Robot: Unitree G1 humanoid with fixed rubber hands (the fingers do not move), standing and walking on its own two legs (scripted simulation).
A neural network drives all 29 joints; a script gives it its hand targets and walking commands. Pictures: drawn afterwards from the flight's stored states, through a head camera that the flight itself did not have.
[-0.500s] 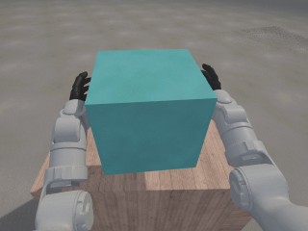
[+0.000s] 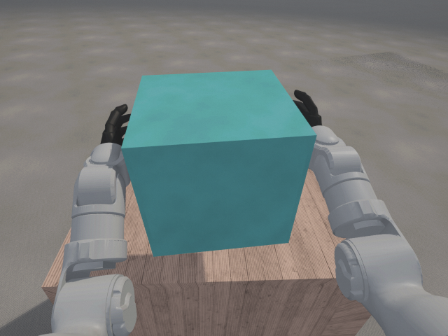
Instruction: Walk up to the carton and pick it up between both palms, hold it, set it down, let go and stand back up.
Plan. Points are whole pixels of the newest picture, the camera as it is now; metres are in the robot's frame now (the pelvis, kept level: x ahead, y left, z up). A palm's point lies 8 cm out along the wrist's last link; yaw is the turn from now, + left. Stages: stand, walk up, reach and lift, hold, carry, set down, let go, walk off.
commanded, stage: hold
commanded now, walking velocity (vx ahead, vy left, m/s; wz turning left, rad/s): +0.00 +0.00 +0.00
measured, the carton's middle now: (215, 159) +0.38 +0.01 +0.18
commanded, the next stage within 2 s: none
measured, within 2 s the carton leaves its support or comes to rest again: neither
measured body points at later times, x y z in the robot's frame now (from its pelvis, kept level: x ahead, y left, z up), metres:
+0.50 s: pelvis +0.00 +0.00 +0.00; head -0.08 +0.02 +0.44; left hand +0.37 +0.19 +0.23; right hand +0.39 -0.16 +0.25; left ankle +0.04 +0.11 -0.75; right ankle +0.02 -0.14 -0.75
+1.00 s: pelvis +0.00 +0.00 +0.00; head -0.08 +0.02 +0.44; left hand +0.37 +0.19 +0.23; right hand +0.39 -0.16 +0.25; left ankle +0.04 +0.11 -0.75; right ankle +0.02 -0.14 -0.75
